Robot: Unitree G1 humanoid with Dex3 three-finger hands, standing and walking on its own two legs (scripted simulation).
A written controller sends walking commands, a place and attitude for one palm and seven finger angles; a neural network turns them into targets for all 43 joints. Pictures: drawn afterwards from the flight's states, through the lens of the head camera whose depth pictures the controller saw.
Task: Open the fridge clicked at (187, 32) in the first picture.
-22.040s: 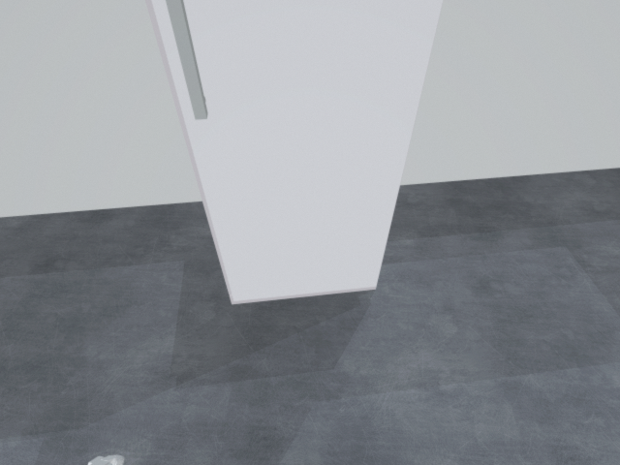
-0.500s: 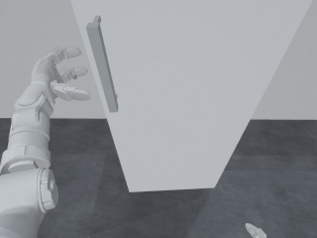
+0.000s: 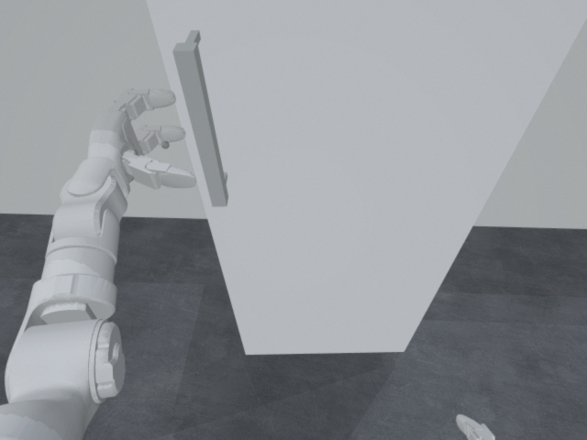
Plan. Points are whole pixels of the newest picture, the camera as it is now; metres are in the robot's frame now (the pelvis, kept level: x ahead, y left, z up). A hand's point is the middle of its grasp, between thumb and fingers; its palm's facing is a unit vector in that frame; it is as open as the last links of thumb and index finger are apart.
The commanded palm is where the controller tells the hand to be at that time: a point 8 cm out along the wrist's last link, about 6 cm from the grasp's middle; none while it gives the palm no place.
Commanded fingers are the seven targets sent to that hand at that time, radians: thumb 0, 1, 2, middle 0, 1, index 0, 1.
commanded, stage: slide the fingers in behind the handle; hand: left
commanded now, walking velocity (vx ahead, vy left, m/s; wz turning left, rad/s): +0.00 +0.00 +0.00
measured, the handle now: (208, 128) +0.47 +0.14 +0.20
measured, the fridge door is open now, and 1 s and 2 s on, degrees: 3 3 3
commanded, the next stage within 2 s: grip the handle and tug to test in 1.92 s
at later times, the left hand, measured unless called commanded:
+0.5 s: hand (173, 149) +0.42 +0.17 +0.21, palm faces -0.01 -1.00 +0.00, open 14.1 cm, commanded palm +0.39 +0.22 +0.21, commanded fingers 0.00 -0.50 0.30 -0.30 -1.20 -0.30 -1.20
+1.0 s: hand (196, 149) +0.41 +0.14 +0.21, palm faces -0.01 -1.00 +0.00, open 14.0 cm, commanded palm +0.39 +0.20 +0.21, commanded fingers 0.00 -0.50 0.30 -0.30 -1.20 -0.30 -1.20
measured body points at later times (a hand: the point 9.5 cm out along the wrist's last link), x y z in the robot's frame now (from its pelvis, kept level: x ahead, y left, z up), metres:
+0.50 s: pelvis +0.00 +0.00 +0.00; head +0.00 -0.02 +0.45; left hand +0.41 +0.23 +0.21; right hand +0.14 -0.25 -0.10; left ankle -0.03 +0.11 -0.74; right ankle +0.00 -0.13 -0.74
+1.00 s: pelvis -0.01 -0.01 +0.00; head -0.02 -0.03 +0.45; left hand +0.41 +0.20 +0.21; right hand +0.13 -0.25 -0.10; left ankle -0.03 +0.11 -0.74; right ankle +0.00 -0.13 -0.74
